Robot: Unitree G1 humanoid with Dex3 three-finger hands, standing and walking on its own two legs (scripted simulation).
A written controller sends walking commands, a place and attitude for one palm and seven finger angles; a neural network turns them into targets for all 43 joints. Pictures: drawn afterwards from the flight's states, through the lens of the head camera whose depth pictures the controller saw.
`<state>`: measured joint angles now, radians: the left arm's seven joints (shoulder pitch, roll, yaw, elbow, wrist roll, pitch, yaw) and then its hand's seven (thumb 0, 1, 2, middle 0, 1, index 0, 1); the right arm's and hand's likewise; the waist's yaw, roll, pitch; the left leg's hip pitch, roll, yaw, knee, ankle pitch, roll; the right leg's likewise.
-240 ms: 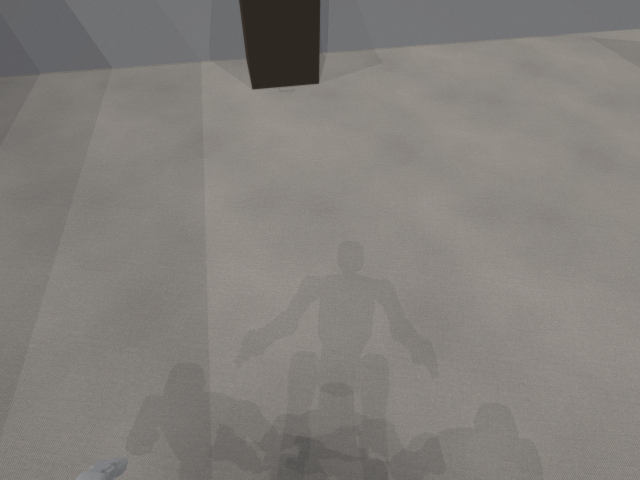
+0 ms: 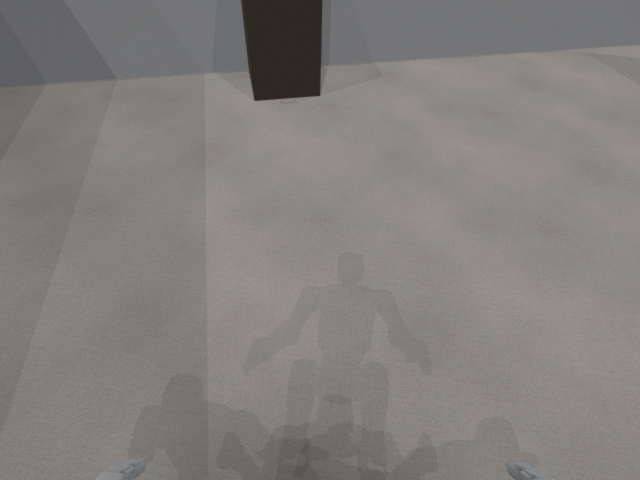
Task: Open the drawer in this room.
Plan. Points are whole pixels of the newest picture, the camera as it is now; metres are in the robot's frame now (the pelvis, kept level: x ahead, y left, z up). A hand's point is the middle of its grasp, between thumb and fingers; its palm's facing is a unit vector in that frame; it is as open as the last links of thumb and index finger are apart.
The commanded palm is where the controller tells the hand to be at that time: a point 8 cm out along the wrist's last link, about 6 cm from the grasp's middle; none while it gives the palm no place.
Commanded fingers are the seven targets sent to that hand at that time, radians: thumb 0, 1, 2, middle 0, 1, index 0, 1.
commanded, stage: stand and wait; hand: left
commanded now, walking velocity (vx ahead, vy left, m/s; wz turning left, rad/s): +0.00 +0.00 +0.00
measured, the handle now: out of the picture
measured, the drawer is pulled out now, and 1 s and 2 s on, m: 0.00 0.00 0.00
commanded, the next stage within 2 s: turn or walk to find it in 0.66 s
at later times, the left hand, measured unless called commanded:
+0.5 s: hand out of the picture +0.05 +0.24 -0.15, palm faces -0.02 -0.94 -0.35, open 7.4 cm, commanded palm none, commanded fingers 0.00 0.90 0.90 -0.20 -0.30 -0.20 -0.30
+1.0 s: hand out of the picture +0.02 +0.21 -0.16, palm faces +0.02 -0.96 -0.29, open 7.4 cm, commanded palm none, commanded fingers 0.00 0.90 0.90 -0.20 -0.30 -0.20 -0.30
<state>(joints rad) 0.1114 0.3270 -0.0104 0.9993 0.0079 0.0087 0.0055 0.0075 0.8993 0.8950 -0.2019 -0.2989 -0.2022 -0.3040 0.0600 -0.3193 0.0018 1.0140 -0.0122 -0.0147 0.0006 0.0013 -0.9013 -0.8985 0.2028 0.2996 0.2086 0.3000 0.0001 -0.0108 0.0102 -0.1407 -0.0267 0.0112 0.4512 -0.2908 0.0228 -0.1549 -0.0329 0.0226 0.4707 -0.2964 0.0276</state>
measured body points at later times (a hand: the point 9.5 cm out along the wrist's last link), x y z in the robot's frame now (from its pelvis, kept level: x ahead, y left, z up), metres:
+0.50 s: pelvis -0.02 -0.01 +0.01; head -0.02 -0.01 +0.45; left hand +0.05 +0.29 -0.13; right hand +0.06 -0.31 -0.13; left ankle -0.03 +0.11 -0.74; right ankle -0.03 -0.14 -0.74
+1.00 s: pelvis -0.04 -0.02 +0.00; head -0.03 -0.02 +0.45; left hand +0.02 +0.26 -0.14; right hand +0.04 -0.28 -0.14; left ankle -0.03 +0.11 -0.74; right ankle -0.03 -0.14 -0.74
